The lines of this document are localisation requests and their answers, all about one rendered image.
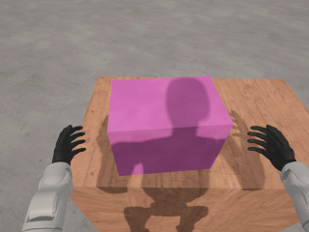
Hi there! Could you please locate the pedestal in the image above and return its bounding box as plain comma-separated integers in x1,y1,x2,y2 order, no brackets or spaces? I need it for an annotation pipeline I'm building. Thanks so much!
70,76,309,232

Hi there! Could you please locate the right robot forearm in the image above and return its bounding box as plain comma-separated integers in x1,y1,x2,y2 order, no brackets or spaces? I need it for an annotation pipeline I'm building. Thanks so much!
280,161,309,232

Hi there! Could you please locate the left robot forearm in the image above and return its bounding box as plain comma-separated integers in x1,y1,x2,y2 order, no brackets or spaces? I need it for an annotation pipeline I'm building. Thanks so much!
21,161,74,232

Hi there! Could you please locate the carton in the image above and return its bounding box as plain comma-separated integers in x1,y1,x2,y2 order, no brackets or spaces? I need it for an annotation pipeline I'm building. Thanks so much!
107,75,234,176

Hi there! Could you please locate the right robot hand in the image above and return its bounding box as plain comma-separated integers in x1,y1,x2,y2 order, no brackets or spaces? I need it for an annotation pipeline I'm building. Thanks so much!
247,125,296,171

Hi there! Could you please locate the left robot hand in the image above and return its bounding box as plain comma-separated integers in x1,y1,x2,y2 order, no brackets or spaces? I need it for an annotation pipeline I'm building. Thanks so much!
52,125,86,165

